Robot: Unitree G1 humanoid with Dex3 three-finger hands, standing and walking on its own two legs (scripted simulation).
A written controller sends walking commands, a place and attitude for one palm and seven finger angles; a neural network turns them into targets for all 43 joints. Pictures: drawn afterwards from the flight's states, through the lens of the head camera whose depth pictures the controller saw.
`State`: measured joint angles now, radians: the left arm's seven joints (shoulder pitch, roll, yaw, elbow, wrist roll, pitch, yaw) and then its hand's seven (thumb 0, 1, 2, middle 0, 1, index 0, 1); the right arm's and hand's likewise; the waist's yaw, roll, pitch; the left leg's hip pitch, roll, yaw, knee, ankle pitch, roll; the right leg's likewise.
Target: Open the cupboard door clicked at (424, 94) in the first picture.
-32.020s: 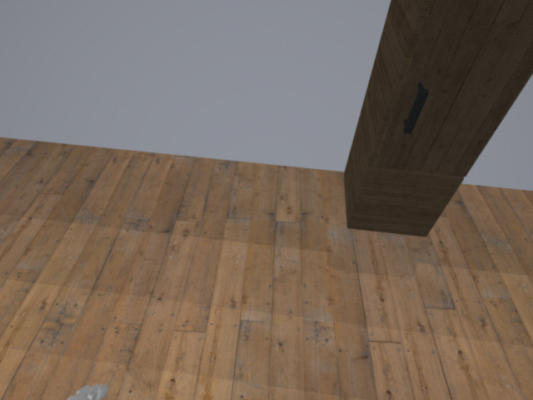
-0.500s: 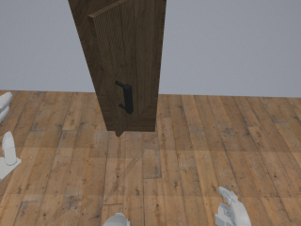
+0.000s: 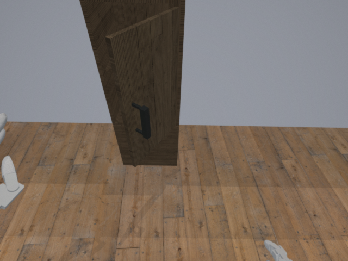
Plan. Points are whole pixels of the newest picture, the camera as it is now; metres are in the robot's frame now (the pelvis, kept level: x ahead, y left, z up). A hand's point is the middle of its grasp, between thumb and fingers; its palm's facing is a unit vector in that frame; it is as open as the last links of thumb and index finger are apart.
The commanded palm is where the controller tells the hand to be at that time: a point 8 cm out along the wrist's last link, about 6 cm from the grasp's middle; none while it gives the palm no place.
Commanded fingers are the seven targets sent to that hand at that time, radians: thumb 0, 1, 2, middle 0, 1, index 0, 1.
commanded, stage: stop stepping back and stand still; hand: left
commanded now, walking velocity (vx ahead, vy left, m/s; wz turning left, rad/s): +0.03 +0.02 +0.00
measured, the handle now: (141, 121) +0.60 +0.16 -0.07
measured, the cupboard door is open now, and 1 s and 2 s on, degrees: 56 56 56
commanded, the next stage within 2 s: let the arm hang, fingers relaxed in 0.02 s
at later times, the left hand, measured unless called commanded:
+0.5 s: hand out of the picture +0.00 +0.19 -0.18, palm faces +0.11 -0.97 -0.20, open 6.8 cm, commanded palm none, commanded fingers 0.00 0.90 0.90 -0.20 -0.30 -0.20 -0.30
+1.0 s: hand out of the picture -0.04 +0.18 -0.17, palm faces +0.09 -0.98 -0.19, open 7.3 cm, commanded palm none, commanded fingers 0.00 0.90 0.90 -0.20 -0.30 -0.20 -0.30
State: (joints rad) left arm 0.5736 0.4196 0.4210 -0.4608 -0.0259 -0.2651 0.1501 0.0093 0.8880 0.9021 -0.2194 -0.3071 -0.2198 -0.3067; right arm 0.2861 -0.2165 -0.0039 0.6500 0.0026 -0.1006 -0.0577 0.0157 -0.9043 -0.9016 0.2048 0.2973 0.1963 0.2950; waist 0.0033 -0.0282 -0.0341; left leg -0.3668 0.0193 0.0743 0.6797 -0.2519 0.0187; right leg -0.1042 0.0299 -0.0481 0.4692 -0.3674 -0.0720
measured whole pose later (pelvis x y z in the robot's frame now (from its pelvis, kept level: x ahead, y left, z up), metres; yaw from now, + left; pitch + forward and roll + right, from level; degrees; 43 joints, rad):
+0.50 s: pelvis -0.03 +0.00 -0.01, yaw +4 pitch -2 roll -1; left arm 0.30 0.19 0.03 0.89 0.01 0.02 0.03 -0.05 1.01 0.90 -0.21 -0.30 -0.21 -0.30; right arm 0.28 -0.16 0.00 1.00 -0.03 0.04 -0.01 0.01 -0.91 -0.90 0.20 0.30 0.20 0.29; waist 0.00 -0.02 0.08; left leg -0.33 0.03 -0.01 0.56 -0.19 -0.01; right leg -0.20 0.06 -0.06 0.55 -0.32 -0.06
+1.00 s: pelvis -0.03 +0.01 +0.00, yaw +3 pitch -2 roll +0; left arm 0.29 0.13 0.01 1.14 0.01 0.00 0.03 0.00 0.91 0.90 -0.20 -0.30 -0.20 -0.30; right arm 0.29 -0.12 0.00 1.13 -0.02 0.01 -0.03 0.01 -0.91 -0.90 0.20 0.30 0.19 0.29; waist -0.01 0.02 0.03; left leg -0.25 0.01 0.02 0.42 -0.14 0.01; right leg -0.13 0.04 -0.03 0.44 -0.27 -0.04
